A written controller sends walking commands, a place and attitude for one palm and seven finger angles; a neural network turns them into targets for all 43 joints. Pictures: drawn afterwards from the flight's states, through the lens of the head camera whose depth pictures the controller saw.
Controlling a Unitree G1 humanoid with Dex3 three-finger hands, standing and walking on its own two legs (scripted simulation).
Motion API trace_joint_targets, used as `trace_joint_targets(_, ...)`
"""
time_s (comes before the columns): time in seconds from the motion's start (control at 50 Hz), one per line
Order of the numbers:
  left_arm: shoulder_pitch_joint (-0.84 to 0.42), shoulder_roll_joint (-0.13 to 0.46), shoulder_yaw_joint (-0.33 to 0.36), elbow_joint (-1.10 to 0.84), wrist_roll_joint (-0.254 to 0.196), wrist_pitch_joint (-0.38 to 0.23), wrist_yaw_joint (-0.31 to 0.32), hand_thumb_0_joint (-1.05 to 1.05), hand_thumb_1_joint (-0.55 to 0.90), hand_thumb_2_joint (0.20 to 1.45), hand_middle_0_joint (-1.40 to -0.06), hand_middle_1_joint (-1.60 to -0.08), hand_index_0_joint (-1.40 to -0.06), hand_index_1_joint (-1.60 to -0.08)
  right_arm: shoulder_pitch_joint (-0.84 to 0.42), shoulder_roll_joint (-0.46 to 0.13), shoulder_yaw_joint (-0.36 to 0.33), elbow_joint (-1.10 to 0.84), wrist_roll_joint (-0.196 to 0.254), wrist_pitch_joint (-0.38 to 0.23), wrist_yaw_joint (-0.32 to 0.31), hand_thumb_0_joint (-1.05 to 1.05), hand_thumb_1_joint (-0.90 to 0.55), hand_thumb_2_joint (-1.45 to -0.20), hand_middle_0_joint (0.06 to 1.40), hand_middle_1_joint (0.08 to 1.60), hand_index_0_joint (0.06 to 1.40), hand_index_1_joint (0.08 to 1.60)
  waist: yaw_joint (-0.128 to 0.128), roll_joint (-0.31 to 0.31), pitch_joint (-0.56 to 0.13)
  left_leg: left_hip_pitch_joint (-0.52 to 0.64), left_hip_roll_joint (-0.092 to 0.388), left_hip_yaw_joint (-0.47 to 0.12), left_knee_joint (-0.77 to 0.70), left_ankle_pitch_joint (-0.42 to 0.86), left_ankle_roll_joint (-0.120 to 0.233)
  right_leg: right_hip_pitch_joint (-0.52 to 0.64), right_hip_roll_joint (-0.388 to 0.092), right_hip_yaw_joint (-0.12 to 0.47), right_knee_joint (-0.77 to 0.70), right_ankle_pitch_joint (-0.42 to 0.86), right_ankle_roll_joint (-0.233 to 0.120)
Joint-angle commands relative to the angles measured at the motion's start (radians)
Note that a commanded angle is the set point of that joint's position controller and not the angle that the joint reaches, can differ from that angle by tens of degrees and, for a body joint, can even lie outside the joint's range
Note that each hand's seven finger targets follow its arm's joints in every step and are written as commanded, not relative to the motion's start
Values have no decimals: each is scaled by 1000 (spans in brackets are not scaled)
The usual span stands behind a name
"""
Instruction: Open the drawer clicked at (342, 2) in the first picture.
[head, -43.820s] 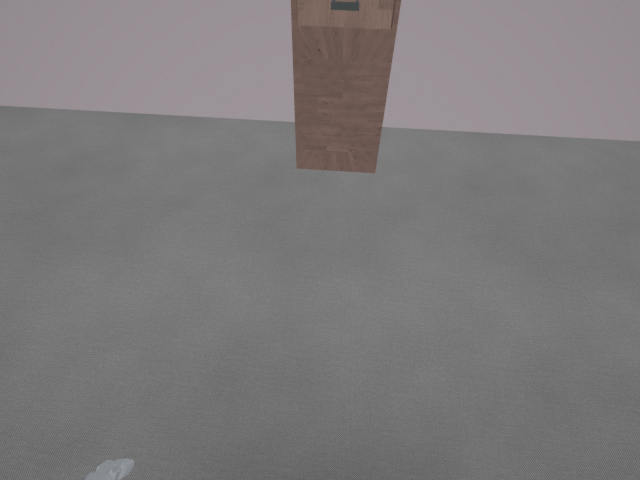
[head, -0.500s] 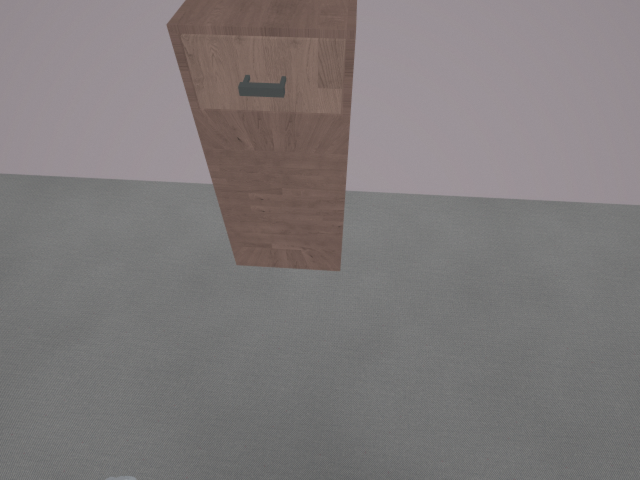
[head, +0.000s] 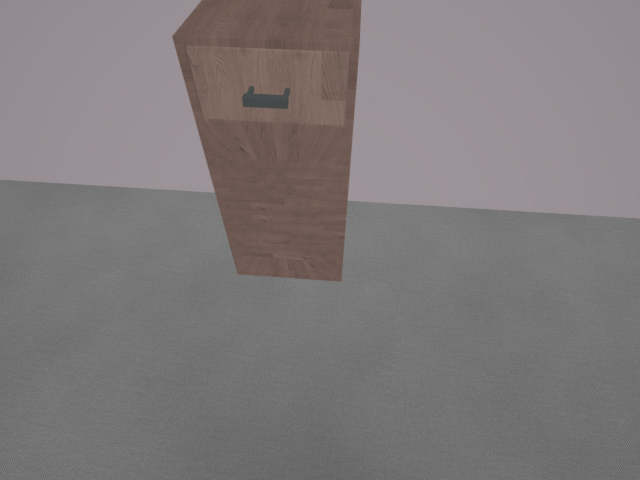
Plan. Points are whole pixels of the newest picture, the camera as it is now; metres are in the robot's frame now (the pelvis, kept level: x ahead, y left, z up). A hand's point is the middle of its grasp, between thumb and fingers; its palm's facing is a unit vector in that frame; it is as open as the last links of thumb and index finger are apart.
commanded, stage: take the last steps up to it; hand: left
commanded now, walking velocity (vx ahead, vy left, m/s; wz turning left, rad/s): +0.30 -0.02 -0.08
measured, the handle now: (267, 96) +0.90 +0.17 +0.01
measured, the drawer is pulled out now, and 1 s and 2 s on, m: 0.00 0.00 0.00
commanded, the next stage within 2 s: come to a stop and stand still in 1.06 s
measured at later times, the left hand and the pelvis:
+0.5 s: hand out of the picture +0.13 +0.18 -0.19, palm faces -0.04 -0.98 -0.19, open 7.4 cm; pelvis +0.09 -0.01 -0.02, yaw -2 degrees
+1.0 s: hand (239, 371) +0.32 +0.16 -0.18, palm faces -0.02 -0.98 -0.20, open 7.3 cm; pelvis +0.25 -0.03 -0.01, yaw -2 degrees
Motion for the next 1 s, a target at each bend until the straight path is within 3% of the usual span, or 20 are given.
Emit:
trace_joint_targets(0.0, 40, 96, 19, -29, -1, 0, 12, 0, 900, 900, -200, -300, -200, -300, 56, -59, -11, -26, -8, 7, -3, 0, -900, -900, 200, 300, 200, 300, -4, -8, -37, 15, 91, -61, -15, -77, 10, -65, -113, 109, -44, -125, -6)
trace_joint_targets(0.12, 95, 107, 39, -35, 1, 2, -5, 0, 900, 900, -200, -300, -200, -300, 94, -39, -21, -34, -14, 0, 0, 0, -900, -900, 200, 300, 200, 300, 6, -44, 70, -89, 71, -36, 56, -213, 19, -126, -119, 146, -13, -261, -45)
trace_joint_targets(0.26, 201, 61, 68, -23, -3, -11, 4, 0, 900, 900, -200, -300, -200, -300, 186, 12, -34, -25, -3, -31, -22, 0, -900, -900, 200, 300, 200, 300, 5, -24, -5, -71, 65, 19, 206, 78, 31, -4, -130, 107, 176, 231, -77)
trace_joint_targets(0.3, 141, 4, 63, -57, -6, -15, 3, 0, 900, 900, -200, -300, -200, -300, 347, -19, -51, 24, -14, -37, -36, 0, -900, -900, 200, 300, 200, 300, -69, 150, -34, 172, 177, -133, 121, 285, 95, -236, -44, -18, 447, 242, -42)
trace_joint_targets(0.34, -34, -43, 49, -135, -5, -22, 4, 0, 900, 900, -200, -300, -200, -300, 537, -29, -61, 79, -26, -36, -46, 0, -900, -900, 200, 300, 200, 300, -136, 252, 46, 342, 371, -354, 35, 591, 225, -600, -22, -34, 719, -375, -11)
trace_joint_targets(0.4, -46, -73, 58, -154, -2, -16, -11, 0, 900, 900, -200, -300, -200, -300, 422, -3, -61, 42, -28, -37, -49, 0, -900, -900, 200, 300, 200, 300, -68, 153, 122, 138, 354, -238, 16, 326, 189, -516, -118, 0, 598, -350, -20)
trace_joint_targets(0.48, 291, -66, 84, -42, 6, -9, -36, 0, 900, 900, -200, -300, -200, -300, 273, 6, -55, -2, -16, -41, -42, 0, -900, -900, 200, 300, 200, 300, 107, 1, -29, -259, 170, -33, 249, -10, 89, 129, -2, -131, 291, -84, -26)
trace_joint_targets(0.5, 444, 8, 104, 1, 14, -19, -24, 0, 900, 900, -200, -300, -200, -300, 239, 56, -46, -33, 4, -46, -32, 0, -900, -900, 200, 300, 200, 300, 177, -219, -66, -419, 48, 83, 527, -152, 43, 277, -163, 106, 121, -233, -74)
trace_joint_targets(0.52, 502, 74, 115, 13, 7, -24, -10, 0, 900, 900, -200, -300, -200, -300, 185, 115, -40, -82, 15, -49, -28, 0, -900, -900, 200, 300, 200, 300, 184, -421, -46, -525, -11, 62, 858, -454, 31, 215, -409, 517, -96, -290, -162)
trace_joint_targets(0.56, 328, 46, 109, -42, -5, -16, 9, 0, 900, 900, -200, -300, -200, -300, 168, 102, -55, -90, 3, -37, -10, 0, -900, -900, 200, 300, 200, 300, 98, -93, 53, -561, 93, -23, 957, -370, 28, 42, -431, 479, -141, -426, -228)
trace_joint_targets(0.62, 153, -24, 88, -101, 21, -32, 24, 0, 900, 900, -200, -300, -200, -300, 193, 158, -54, -77, -7, -12, -5, 0, -900, -900, 200, 300, 200, 300, 0, -184, 118, -367, 160, -50, 756, -332, 13, -301, -369, 264, -126, -259, -185)
trace_joint_targets(0.72, 144, -11, 100, -89, 5, -37, 1, 0, 900, 900, -200, -300, -200, -300, 378, 186, -45, -16, -10, -31, 3, 0, -900, -900, 200, 300, 200, 300, -65, 4, -15, 22, 45, 142, 231, -82, -17, -345, -195, 52, 44, -267, -114)
trace_joint_targets(0.74, 146, -52, 89, -98, -1, -32, -5, 0, 900, 900, -200, -300, -200, -300, 431, 130, -58, 0, -13, -43, -6, 0, -900, -900, 200, 300, 200, 300, -79, 153, -25, 86, 101, 25, 110, -188, 0, -386, -126, 7, 223, -251, -76)
trace_joint_targets(0.76, 150, -118, 76, -119, -2, -32, -11, 0, 900, 900, -200, -300, -200, -300, 513, 23, -87, 6, -25, -55, -13, 0, -900, -900, 200, 300, 200, 300, -107, 416, -60, 172, 339, -331, -46, -281, 94, -542, -23, -104, 525, -296, -11)
trace_joint_targets(0.78, 62, -98, 74, -160, 2, -36, -10, 0, 900, 900, -200, -300, -200, -300, 544, -20, -98, -1, -29, -50, -27, 0, -900, -900, 200, 300, 200, 300, -137, 358, -34, 186, 463, -464, -117, -245, 203, -635, -34, -55, 704, -383, -6)
trace_joint_targets(0.82, -19, -107, 78, -183, 16, -38, -19, 0, 900, 900, -200, -300, -200, -300, 466, -8, -90, -35, -31, -54, -29, 0, -900, -900, 200, 300, 200, 300, -106, 144, 36, 73, 429, -380, -81, -75, 221, -658, -102, -10, 792, -316, 4)
trace_joint_targets(0.86, -5, -119, 74, -171, 17, -32, -25, 0, 900, 900, -200, -300, -200, -300, 369, 36, -74, -53, -32, -62, -32, 0, -900, -900, 200, 300, 200, 300, -57, 159, 99, -1, 360, -189, -40, 141, 162, -584, -132, -34, 663, -272, 13)
trace_joint_targets(0.94, 151, -124, 74, -115, 13, -31, -38, 0, 900, 900, -200, -300, -200, -300, 295, 20, -76, -66, -22, -50, -34, 0, -900, -900, 200, 300, 200, 300, 10, 118, -71, -44, 226, 20, 147, 186, 73, -196, -27, -169, 280, -104, 19)
trace_joint_targets(0.96, 242, -89, 85, -88, 12, -38, -35, 0, 900, 900, -200, -300, -200, -300, 274, 31, -77, -76, -11, -49, -29, 0, -900, -900, 200, 300, 200, 300, 49, 34, -129, -118, 176, 61, 256, 139, 45, -23, -22, -150, 192, 11, 11)
trace_joint_targets(0.98, 365, -2, 105, -53, 20, -43, -24, 0, 900, 900, -200, -300, -200, -300, 237, 71, -67, -102, 5, -48, -22, 0, -900, -900, 200, 300, 200, 300, 110, -153, -165, -321, 100, 127, 443, -87, 8, 176, -174, 42, 116, 14, -28)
